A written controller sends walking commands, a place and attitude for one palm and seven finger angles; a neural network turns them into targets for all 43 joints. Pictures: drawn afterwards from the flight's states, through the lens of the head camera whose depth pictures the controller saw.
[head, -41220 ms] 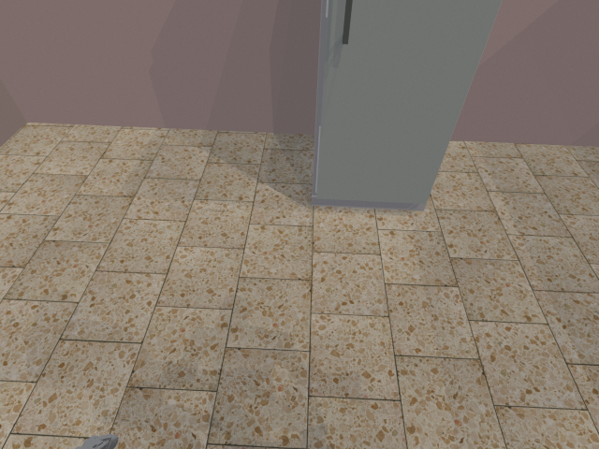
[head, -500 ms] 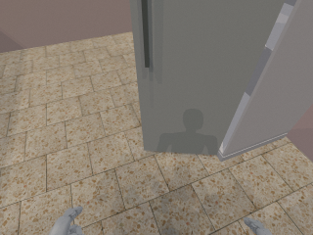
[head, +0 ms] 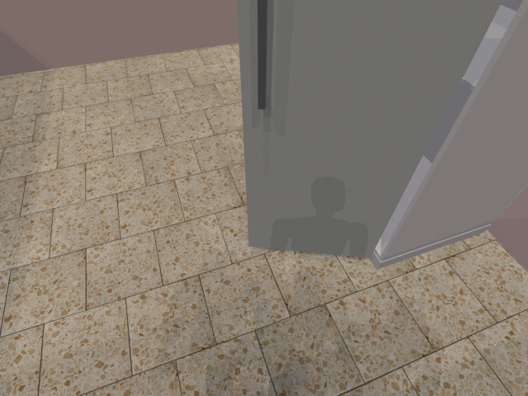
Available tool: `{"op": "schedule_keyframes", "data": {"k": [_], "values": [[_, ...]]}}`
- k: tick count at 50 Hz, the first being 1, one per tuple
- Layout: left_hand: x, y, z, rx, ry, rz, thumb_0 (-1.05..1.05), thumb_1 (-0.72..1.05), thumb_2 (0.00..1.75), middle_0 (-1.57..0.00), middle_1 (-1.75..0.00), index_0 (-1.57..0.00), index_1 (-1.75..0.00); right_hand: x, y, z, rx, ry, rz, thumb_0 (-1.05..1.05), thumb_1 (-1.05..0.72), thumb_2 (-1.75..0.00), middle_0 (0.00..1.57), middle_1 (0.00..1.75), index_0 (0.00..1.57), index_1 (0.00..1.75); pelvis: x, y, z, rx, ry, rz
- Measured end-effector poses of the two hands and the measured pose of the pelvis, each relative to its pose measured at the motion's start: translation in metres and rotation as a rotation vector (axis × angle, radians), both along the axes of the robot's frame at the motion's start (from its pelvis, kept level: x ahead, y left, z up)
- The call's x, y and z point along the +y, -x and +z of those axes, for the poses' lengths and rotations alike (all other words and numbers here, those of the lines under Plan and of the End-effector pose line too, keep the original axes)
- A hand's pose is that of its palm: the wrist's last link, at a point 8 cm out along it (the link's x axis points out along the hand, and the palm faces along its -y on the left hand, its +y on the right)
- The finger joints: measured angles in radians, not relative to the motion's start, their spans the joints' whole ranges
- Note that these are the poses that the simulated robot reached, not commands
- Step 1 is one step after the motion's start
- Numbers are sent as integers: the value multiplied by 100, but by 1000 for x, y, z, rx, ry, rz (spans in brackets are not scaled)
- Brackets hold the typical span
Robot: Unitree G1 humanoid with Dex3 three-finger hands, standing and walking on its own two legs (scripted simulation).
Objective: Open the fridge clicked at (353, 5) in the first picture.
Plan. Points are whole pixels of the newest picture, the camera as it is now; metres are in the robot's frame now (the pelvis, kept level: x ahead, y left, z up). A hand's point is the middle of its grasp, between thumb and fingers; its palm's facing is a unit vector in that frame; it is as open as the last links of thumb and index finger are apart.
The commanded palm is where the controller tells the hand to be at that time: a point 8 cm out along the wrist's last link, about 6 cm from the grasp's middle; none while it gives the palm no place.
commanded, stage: let the arm hang, fingers relaxed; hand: left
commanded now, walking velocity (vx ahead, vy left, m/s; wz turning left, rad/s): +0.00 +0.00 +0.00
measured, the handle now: (263, 2) +0.75 +0.05 +0.26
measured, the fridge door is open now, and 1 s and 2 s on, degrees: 64 64 64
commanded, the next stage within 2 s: look to check the result in 0.38 s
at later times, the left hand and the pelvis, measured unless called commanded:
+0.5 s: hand out of the picture +0.04 +0.20 -0.17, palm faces -0.02 -0.97 -0.23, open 7.4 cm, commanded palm none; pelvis +0.01 +0.00 +0.00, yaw +0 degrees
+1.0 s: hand out of the picture +0.08 +0.21 -0.16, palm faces -0.03 -0.96 -0.29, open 7.4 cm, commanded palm none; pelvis +0.02 -0.01 +0.01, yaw -1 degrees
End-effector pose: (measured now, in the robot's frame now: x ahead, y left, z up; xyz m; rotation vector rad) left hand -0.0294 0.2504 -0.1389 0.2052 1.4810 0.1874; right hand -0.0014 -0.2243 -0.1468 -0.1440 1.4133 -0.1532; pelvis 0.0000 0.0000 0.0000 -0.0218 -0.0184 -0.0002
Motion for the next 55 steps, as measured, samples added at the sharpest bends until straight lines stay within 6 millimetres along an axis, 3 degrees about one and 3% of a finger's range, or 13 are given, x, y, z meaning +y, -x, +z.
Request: {"op": "schedule_keyframes", "data": {"k": [8, 14, 35, 55], "values": [[-4, -42, -3, -111, 20, -36, 0, 91, 90, -20, -30, -20, -30, -5, -19, 4, -62, 22, 0, 0, -91, -90, 20, 30, 21, 30, 3, -2, 0, 2, -6, -6], [-9, -63, -4, -158, 41, -54, 0, 91, 90, -20, -30, -20, -30, -12, -29, 10, -88, 46, 5, 0, -91, -90, 20, 30, 20, 29, 4, -4, 2, -1, -7, -7], [10, -66, 6, -106, -22, -54, 1, 91, 90, -20, -30, -20, -30, -39, -51, 15, -82, 79, 27, 0, -91, -90, 20, 30, 20, 29, -5, -15, 5, -4, -11, -8], [6, -115, 14, -197, -39, -90, 1, 91, 90, -20, -30, -20, -30, -66, -90, 26, -147, 117, 52, 0, -91, -90, 20, 30, 21, 30, -16, -28, 7, -4, -17, -10]]}}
